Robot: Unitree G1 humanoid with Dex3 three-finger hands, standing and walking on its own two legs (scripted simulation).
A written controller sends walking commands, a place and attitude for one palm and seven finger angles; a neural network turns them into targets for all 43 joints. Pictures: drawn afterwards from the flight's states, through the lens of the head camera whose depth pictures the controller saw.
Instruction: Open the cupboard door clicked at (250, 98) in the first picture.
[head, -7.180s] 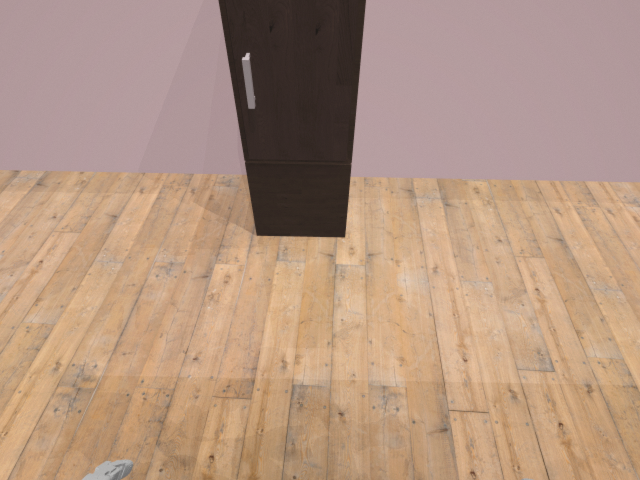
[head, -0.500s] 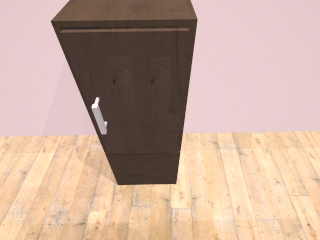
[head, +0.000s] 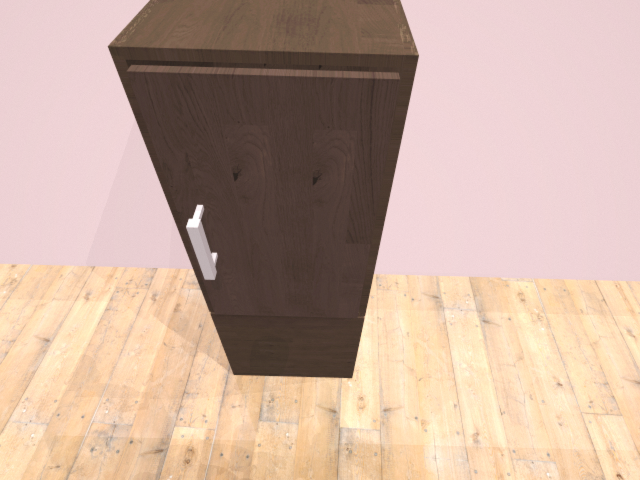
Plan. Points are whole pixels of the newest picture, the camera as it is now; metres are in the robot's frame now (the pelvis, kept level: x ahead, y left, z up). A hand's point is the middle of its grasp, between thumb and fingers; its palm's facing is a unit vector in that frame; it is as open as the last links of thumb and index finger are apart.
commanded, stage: come to a stop and stand still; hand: left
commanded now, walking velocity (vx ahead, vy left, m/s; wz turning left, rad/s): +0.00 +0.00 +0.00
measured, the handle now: (205, 243) +0.49 +0.24 -0.05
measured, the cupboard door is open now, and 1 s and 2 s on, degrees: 0 0 0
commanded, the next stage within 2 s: look again from close up in 0.26 s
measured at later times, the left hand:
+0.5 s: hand out of the picture +0.02 +0.18 -0.17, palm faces +0.02 -0.97 -0.22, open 7.4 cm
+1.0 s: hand out of the picture +0.00 +0.16 -0.17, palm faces +0.05 -0.98 -0.19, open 7.4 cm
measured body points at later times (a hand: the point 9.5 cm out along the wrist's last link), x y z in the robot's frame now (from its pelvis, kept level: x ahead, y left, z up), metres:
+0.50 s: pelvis +0.01 +0.00 +0.00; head +0.03 -0.01 +0.45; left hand +0.02 +0.23 -0.15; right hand +0.04 -0.23 -0.16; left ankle +0.01 +0.13 -0.74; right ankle -0.06 -0.10 -0.74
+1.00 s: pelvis +0.01 -0.01 +0.00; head +0.02 -0.01 +0.45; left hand +0.00 +0.22 -0.16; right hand +0.03 -0.24 -0.16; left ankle +0.01 +0.13 -0.74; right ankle -0.06 -0.10 -0.74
